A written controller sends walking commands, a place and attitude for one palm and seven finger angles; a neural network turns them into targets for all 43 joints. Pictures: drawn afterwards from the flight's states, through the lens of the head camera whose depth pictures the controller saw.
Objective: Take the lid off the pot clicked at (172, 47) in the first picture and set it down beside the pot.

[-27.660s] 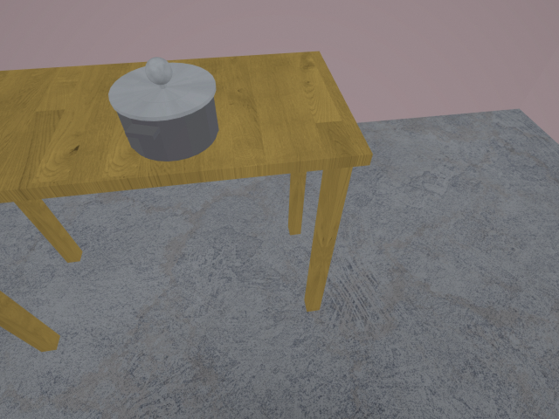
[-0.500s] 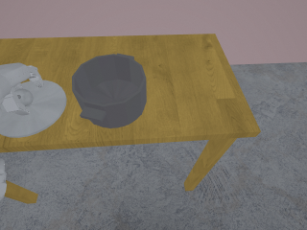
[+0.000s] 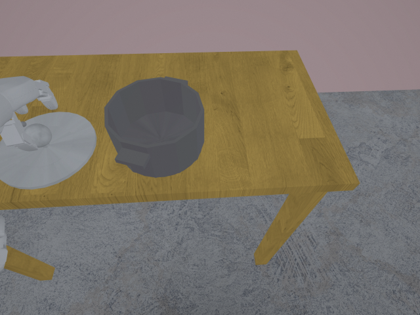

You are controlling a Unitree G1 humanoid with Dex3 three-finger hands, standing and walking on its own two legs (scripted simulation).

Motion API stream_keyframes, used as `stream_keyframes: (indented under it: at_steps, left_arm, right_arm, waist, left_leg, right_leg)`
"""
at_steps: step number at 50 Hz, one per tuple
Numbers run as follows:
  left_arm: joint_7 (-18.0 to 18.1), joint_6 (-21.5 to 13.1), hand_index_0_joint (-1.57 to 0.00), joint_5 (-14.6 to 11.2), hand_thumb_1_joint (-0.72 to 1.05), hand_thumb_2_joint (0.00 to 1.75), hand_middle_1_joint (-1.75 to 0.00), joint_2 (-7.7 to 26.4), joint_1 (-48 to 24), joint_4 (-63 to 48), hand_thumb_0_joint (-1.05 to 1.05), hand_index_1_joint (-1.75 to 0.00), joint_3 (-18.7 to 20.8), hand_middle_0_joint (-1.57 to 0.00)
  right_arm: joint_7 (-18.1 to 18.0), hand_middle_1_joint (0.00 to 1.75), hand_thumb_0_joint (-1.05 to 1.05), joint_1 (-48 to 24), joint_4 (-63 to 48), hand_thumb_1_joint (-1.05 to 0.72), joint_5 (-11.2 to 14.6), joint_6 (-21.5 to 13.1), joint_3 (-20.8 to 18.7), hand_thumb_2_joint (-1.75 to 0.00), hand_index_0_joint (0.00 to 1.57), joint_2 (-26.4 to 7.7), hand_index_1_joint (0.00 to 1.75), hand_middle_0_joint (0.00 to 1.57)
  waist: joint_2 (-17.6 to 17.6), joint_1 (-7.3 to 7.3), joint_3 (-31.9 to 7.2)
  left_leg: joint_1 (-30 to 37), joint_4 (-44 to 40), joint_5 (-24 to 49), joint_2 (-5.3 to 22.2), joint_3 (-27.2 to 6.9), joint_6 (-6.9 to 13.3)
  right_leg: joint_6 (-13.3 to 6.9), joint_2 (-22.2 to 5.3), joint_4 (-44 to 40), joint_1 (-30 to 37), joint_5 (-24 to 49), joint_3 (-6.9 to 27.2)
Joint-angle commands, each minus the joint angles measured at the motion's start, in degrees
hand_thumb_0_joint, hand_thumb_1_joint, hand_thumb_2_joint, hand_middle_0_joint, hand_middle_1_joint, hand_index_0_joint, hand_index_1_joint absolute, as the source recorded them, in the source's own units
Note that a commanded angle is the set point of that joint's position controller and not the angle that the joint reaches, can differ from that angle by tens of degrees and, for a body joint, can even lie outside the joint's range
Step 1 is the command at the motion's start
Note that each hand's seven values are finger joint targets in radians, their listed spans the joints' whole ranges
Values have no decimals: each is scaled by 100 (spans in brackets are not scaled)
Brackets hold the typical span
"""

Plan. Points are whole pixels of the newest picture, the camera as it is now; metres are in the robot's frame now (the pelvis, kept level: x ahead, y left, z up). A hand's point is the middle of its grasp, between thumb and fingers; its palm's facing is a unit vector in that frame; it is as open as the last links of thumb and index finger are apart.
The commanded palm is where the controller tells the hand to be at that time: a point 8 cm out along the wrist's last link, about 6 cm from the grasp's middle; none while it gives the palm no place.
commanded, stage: raise the empty hand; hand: left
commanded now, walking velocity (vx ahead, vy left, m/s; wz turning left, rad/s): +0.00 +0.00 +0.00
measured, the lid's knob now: (37, 135) +0.45 +0.34 +0.08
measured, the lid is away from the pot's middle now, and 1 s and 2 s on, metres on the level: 0.24 0.24 0.24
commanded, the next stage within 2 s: draw the hand back to the body in 1.04 s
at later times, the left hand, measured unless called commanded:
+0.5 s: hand (5, 99) +0.43 +0.33 +0.18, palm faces -0.33 -0.08 -0.94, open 11.0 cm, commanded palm +0.43 +0.33 +0.25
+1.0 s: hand out of the picture +0.44 +0.34 +0.23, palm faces -0.27 -0.10 -0.96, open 11.0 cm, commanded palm +0.44 +0.34 +0.30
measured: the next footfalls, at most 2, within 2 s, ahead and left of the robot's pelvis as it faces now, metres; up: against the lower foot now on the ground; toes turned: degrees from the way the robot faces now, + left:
none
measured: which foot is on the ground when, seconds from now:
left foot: down 0.00-1.00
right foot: down 0.00-1.00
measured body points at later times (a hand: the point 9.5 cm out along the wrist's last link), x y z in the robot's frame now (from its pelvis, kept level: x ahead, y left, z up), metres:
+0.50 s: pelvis +0.00 +0.00 +0.00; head +0.05 -0.01 +0.45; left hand +0.45 +0.33 +0.23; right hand +0.08 -0.27 -0.12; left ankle -0.01 +0.07 -0.74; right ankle -0.01 -0.14 -0.74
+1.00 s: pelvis +0.00 +0.00 +0.01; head +0.05 +0.00 +0.45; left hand +0.45 +0.34 +0.28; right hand +0.08 -0.27 -0.12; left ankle -0.01 +0.07 -0.74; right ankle -0.01 -0.14 -0.74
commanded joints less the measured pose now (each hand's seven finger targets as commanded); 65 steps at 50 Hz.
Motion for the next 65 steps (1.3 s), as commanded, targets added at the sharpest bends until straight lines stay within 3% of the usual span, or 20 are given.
stream_keyframes:
  at_steps: [1, 3, 6, 11, 13, 19, 22, 25, 28, 30, 32, 35, 39, 41, 46, 52, 56, 58, 61, 65]
  left_arm:
    - [166, 57, -39, -132, -6, 75, -77, 1868, -2634, -1287, 0, -77, 487, -39]
    - [151, 72, -39, -137, -6, 75, -77, 2080, -2685, -1265, 0, -77, 643, -39]
    - [92, 147, -39, -141, -6, 75, -77, 1637, -2782, -1213, 0, -77, 264, -39]
    - [20, 267, -39, -77, -6, 75, -77, 1759, -3259, -965, 0, -77, 178, -39]
    - [40, 216, -39, -38, -6, 75, -77, 2006, -3537, -1529, 0, -77, 333, -39]
    - [-104, 362, -39, -98, -6, 75, -77, 1906, -2934, -835, 0, -77, 343, -39]
    - [-191, 414, -39, -100, -6, 75, -77, 1737, -3348, -1273, 0, -77, 66, -39]
    - [-221, 413, -39, -63, -6, 75, -77, 2279, -3417, -1242, 0, -77, 511, -39]
    - [-261, 437, -39, -55, -6, 75, -77, 2301, -3259, -1232, 0, -77, 536, -39]
    - [-343, 517, -39, -81, -6, 75, -77, 2074, -3228, -891, 0, -77, 312, -39]
    - [-393, 565, -39, -109, -6, 75, -77, 1818, -3565, -1148, 0, -77, -5, -39]
    - [-368, 547, -39, -25, -6, 75, -77, 2330, -3731, -1447, 0, -77, 424, -39]
    - [-429, 609, -39, -26, -6, 75, -77, 2273, -3780, -1107, 0, -77, 350, -39]
    - [-490, 676, -39, -29, -6, 75, -77, 1886, -3926, -929, 0, -77, -26, -39]
    - [-488, 698, -39, 92, -6, 75, -77, 2263, -4218, -986, 0, -77, 177, -39]
    - [-574, 762, -39, 47, -6, 75, -77, 2012, -3652, -509, 0, -77, 1, -39]
    - [-540, 740, -39, 119, -6, 75, -77, 2329, -4141, -1259, 0, -77, 223, -39]
    - [-515, 717, -39, 89, -6, 75, -77, 2666, -3638, -1409, 0, -77, 623, -39]
    - [-600, 790, -39, -65, -6, 75, -77, 2117, -2933, -1267, 0, -77, 361, -39]
    - [-598, 815, -39, -143, -6, 75, -77, 2529, -2914, -2084, 0, -77, 741, -39]
  right_arm:
    - [-38, 30, 0, 149, -521, -90, -26, -132, -304, -90, 20, -947, 30, 20]
    - [-39, 30, 0, 134, -535, -90, -32, -134, -289, -90, 20, -961, 30, 20]
    - [-26, 30, 0, 63, -529, -90, -15, -152, -283, -90, 20, -923, 30, 20]
    - [-42, 30, 0, 62, -508, -90, 0, -177, -251, -90, 20, -952, 30, 20]
    - [-42, 30, 0, 76, -568, -90, -21, -219, -273, -90, 20, -945, 30, 20]
    - [8, 30, 0, 21, -552, -90, -14, -198, -252, -90, 20, -958, 30, 20]
    - [15, 30, 0, -90, -611, -90, -2, -197, -262, -90, 20, -957, 30, 20]
    - [-18, 30, 0, -7, -581, -90, -24, -220, -247, -90, 20, -962, 30, 20]
    - [13, 30, 0, -29, -586, -90, -30, -221, -249, -90, 20, -957, 30, 20]
    - [16, 30, 0, -47, -538, -90, 6, -204, -235, -90, 20, -967, 30, 20]
    - [27, 30, 0, -88, -559, -90, 36, -201, -252, -90, 20, -986, 30, 20]
    - [2, 30, 0, -27, -573, -90, -14, -256, -235, -90, 20, -964, 30, 20]
    - [-1, 30, 0, -25, -505, -90, 8, -261, -221, -90, 20, -987, 30, 20]
    - [-6, 30, 0, -14, -473, -90, 17, -276, -209, -90, 20, -965, 30, 20]
    - [-31, 30, 0, 36, -489, -90, 4, -316, -181, -90, 20, -971, 30, 20]
    - [25, 30, 0, 55, -515, -90, 47, -273, -194, -90, 20, -1011, 30, 20]
    - [17, 30, 0, 5, -593, -90, -3, -271, -212, -90, 20, -957, 30, 20]
    - [45, 30, 0, 28, -659, -90, -21, -274, -227, -90, 20, -958, 30, 20]
    - [89, 30, 0, -110, -711, -90, 6, -251, -228, -90, 20, -923, 30, 20]
    - [114, 30, 0, -253, -838, -90, 2, -214, -220, -90, 20, -931, 30, 20]
  waist:
    - [566, -25, -2223]
    - [457, 14, -2225]
    - [509, -29, -2041]
    - [342, -40, -1943]
    - [681, 6, -2424]
    - [166, 25, -1925]
    - [550, -20, -2099]
    - [302, 38, -2260]
    - [425, 61, -2257]
    - [248, 5, -1927]
    - [542, -49, -1981]
    - [569, 21, -2380]
    - [410, 9, -2121]
    - [378, -43, -1941]
    - [457, -8, -2217]
    - [261, -5, -1913]
    - [573, 7, -2319]
    - [452, 103, -2516]
    - [362, 81, -2072]
    - [439, 152, -2284]
  left_leg:
    - [2034, -175, 2869, -9, -533, 91]
    - [1899, -240, 2721, -19, -511, 97]
    - [1909, -301, 2679, -22, -515, 81]
    - [1671, -426, 2047, -62, -443, 109]
    - [2066, -400, 2527, -55, -520, 80]
    - [1661, -433, 2446, -54, -433, 101]
    - [1872, -429, 2672, -61, -447, 89]
    - [1776, -442, 2528, -102, -429, 140]
    - [1821, -417, 2852, -84, -446, 113]
    - [1639, -442, 2513, -82, -386, 123]
    - [1836, -458, 2597, -61, -409, 105]
    - [2035, -431, 2813, -90, -454, 134]
    - [1880, -484, 2634, -71, -444, 118]
    - [1803, -531, 2388, -70, -411, 111]
    - [1885, -532, 2630, -69, -417, 122]
    - [1695, -538, 2679, -37, -345, 101]
    - [1998, -479, 3073, -39, -402, 135]
    - [2060, -418, 3431, -40, -440, 134]
    - [1943, -412, 3302, -17, -413, 114]
    - [1963, -447, 3244, -34, -436, 133]
  right_leg:
    - [-346, 386, -175, 131, 1176, 6]
    - [-349, 360, -190, 304, 1191, 18]
    - [-355, 363, -235, 201, 1145, -1]
    - [-362, 342, -286, 361, 1013, 22]
    - [-378, 339, -259, 488, 1170, 44]
    - [-345, 331, -313, 572, 1310, 22]
    - [-360, 302, -337, 549, 1378, 35]
    - [-329, 317, -331, 786, 1437, 58]
    - [-327, 316, -313, 791, 1558, 50]
    - [-308, 314, -363, 660, 1414, 28]
    - [-336, 302, -397, 526, 1338, 20]
    - [-330, 332, -381, 709, 1434, 57]
    - [-326, 322, -413, 666, 1347, 27]
    - [-318, 326, -443, 563, 1235, -1]
    - [-320, 315, -417, 773, 1401, 42]
    - [-315, 298, -426, 704, 1482, 9]
    - [-307, 315, -384, 764, 1606, 58]
    - [-293, 321, -341, 915, 1752, 78]
    - [-276, 314, -374, 649, 1604, 23]
    - [-284, 291, -357, 864, 1629, 42]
